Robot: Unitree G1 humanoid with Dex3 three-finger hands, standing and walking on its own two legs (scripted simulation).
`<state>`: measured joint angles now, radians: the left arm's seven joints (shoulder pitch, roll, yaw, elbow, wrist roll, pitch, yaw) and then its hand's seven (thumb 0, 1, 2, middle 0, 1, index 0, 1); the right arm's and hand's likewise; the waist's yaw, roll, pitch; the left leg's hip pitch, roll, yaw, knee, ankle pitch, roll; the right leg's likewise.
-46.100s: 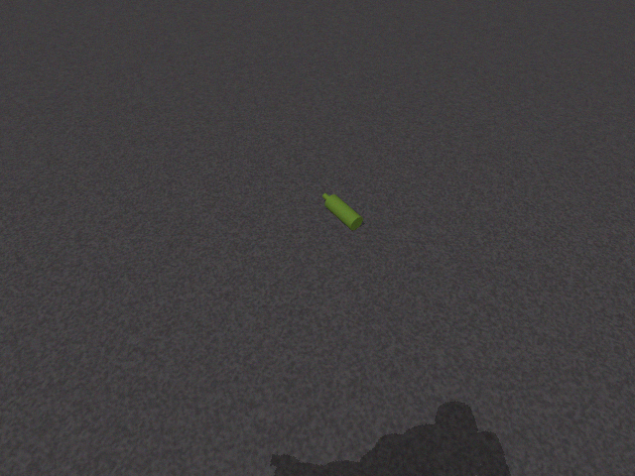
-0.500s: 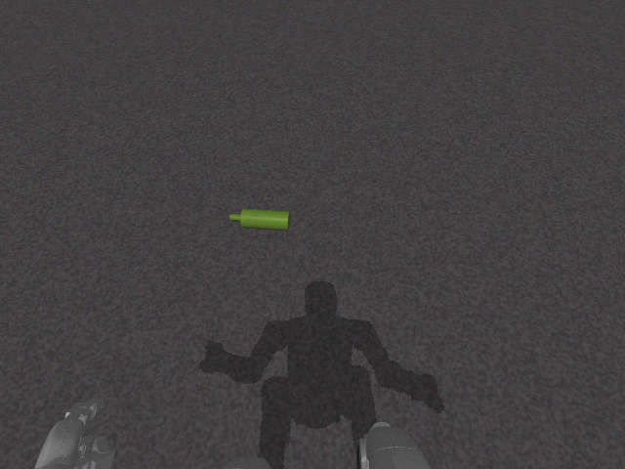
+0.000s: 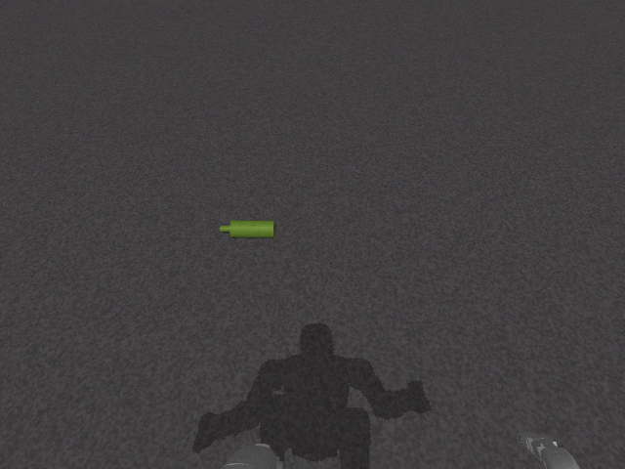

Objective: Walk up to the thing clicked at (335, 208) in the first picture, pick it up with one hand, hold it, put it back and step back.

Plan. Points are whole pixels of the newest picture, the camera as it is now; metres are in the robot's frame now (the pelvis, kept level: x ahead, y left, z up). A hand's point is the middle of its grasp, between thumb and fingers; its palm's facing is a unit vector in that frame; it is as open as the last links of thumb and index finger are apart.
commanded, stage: step back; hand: left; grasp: from above
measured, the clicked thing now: (247, 229) +1.06 +0.31 -0.72
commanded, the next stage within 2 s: stand in 0.98 s
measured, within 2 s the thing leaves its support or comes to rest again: neither
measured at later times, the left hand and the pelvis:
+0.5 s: hand out of the picture +0.07 +0.27 -0.14, palm faces +0.04 -0.92 -0.38, open 7.4 cm; pelvis -0.01 -0.01 +0.00, yaw +3 degrees
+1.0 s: hand out of the picture +0.10 +0.28 -0.15, palm faces +0.12 -0.93 -0.36, open 7.4 cm; pelvis +0.04 +0.01 +0.01, yaw +6 degrees
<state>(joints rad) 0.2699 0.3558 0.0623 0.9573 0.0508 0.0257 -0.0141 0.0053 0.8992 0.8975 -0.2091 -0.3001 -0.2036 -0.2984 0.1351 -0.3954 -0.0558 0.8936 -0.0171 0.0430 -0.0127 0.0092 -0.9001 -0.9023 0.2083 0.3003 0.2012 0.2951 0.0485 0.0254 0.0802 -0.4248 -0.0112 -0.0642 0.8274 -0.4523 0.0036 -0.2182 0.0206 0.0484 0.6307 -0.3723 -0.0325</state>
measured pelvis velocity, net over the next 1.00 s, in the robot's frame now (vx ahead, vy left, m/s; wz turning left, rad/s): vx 0.04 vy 0.01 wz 0.10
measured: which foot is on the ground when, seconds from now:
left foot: up 0.00-0.16, down 0.18-0.54, up 0.56-0.78, down 0.80-1.00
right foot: down 0.00-0.22, up 0.24-0.48, down 0.50-1.00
